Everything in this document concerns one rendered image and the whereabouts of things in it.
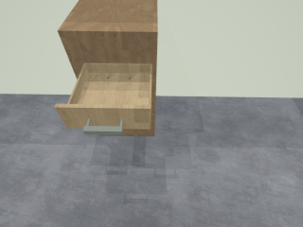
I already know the drawer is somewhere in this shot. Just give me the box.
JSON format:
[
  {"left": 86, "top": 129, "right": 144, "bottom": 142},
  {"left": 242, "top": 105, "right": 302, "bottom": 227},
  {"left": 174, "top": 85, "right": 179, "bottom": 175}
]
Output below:
[{"left": 54, "top": 63, "right": 152, "bottom": 130}]

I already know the handle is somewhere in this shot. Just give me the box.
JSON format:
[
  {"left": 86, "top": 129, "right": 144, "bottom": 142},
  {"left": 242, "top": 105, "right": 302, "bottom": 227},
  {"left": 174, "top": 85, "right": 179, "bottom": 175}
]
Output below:
[{"left": 83, "top": 118, "right": 124, "bottom": 135}]

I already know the cabinet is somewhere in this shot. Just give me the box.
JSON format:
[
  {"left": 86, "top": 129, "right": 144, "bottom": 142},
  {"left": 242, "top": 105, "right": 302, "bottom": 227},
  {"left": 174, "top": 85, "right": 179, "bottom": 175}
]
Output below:
[{"left": 57, "top": 0, "right": 158, "bottom": 137}]

